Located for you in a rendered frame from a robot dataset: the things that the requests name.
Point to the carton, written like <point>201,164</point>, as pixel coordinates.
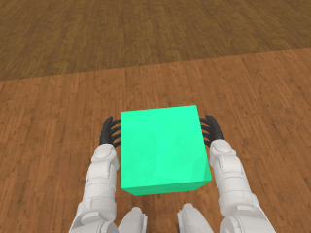
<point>163,151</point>

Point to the robot left hand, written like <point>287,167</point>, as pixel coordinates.
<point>106,132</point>

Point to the robot right forearm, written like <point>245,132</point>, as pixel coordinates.
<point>236,197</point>

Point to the robot left forearm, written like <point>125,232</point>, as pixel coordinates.
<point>100,188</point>

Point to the robot left upper arm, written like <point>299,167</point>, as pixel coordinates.
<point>102,226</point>

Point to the robot right thigh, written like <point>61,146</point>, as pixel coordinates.
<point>191,220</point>

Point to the robot right upper arm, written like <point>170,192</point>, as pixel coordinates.
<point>245,224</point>

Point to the robot right hand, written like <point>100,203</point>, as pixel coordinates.
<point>214,130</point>

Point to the robot left shin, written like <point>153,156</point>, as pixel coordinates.
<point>136,209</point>

